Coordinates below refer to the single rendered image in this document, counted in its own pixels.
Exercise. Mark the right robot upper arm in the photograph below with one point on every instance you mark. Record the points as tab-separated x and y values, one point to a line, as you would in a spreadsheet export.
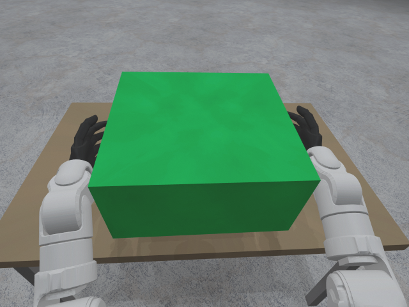
362	288

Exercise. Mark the left robot forearm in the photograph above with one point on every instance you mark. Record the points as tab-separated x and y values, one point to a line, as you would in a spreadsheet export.
65	226

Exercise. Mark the right robot forearm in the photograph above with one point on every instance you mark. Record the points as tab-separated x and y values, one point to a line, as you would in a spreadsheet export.
350	238

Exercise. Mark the right robot hand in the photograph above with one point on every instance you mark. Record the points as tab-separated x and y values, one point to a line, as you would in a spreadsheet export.
308	129

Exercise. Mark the left robot hand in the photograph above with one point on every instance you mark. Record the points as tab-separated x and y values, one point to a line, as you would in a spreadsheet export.
84	147

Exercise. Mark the table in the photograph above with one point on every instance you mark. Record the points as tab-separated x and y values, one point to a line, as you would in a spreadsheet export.
19	226

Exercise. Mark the carton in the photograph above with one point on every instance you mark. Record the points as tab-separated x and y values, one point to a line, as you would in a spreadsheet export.
192	153

